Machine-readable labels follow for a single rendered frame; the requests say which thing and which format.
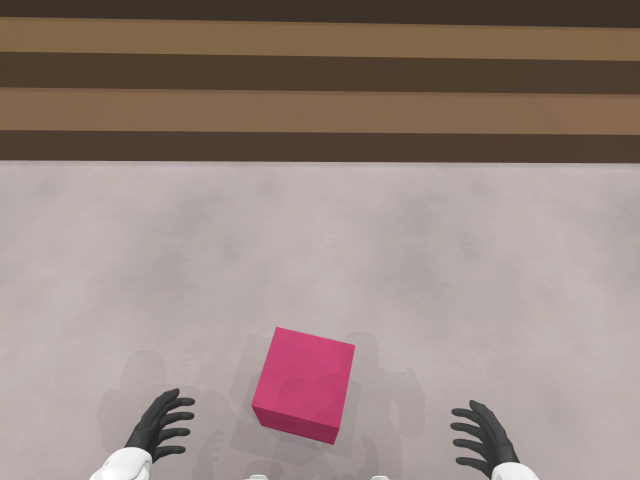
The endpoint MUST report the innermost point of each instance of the right robot hand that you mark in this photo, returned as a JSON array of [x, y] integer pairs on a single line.
[[495, 448]]

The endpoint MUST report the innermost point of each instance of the left robot forearm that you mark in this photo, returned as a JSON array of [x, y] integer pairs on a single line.
[[129, 463]]

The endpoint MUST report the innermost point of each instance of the left robot hand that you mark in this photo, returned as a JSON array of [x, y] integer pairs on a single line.
[[148, 433]]

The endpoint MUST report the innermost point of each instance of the carton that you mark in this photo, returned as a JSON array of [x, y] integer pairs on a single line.
[[303, 385]]

